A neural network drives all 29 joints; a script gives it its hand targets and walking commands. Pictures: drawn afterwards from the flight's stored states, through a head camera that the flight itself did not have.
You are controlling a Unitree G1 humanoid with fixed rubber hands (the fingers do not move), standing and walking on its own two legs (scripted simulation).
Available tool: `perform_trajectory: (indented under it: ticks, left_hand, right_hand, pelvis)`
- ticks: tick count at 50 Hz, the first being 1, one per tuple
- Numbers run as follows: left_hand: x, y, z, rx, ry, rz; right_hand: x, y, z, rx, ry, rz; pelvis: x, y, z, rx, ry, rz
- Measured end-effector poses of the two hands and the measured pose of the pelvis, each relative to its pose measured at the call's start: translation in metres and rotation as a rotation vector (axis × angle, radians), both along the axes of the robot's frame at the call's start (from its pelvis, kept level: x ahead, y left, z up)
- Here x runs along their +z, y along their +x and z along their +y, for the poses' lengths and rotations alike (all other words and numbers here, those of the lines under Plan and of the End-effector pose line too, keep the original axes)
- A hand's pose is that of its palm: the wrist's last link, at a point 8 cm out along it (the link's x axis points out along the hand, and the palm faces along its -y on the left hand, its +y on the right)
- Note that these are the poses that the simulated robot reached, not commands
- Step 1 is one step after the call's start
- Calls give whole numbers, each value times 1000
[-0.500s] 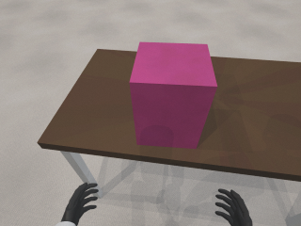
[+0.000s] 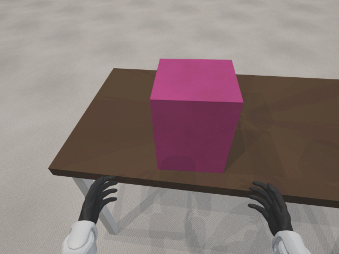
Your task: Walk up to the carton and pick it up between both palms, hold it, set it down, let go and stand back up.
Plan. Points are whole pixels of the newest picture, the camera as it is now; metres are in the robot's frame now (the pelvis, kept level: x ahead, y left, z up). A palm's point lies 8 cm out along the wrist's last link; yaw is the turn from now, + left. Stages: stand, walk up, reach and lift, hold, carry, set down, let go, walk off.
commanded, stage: reach and lift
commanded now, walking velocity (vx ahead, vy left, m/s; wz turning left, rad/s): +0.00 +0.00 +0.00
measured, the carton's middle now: (192, 117) +0.49 +0.00 +0.06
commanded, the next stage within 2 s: none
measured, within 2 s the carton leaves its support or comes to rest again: neither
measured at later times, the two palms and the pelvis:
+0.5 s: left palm (98, 168) +0.28 +0.22 +0.07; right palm (278, 178) +0.29 -0.19 +0.06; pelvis -0.02 +0.00 +0.00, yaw -1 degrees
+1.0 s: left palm (98, 133) +0.34 +0.22 +0.13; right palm (275, 137) +0.36 -0.19 +0.12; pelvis -0.01 +0.00 +0.00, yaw +0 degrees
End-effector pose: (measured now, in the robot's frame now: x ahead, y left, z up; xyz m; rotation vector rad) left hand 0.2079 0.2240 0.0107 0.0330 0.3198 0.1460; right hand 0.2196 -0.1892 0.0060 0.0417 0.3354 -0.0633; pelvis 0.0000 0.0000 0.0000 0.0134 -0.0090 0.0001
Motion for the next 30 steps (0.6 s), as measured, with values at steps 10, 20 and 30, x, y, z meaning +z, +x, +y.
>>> perform_trajectory:
  ticks: [10,20,30]
  left_hand:
    - [7,22,-7,9,-24,12]
    - [50,62,-9,-17,-24,-47]
    - [70,85,-9,-9,-28,-2]
  right_hand:
    - [17,25,-3,5,-5,-15]
    - [49,56,0,1,2,-65]
    - [67,86,0,-1,15,-66]
  pelvis:
    - [-1,-9,-2,1,1,38]
    - [0,-12,-2,-7,-2,31]
    - [0,-17,2,-16,-6,37]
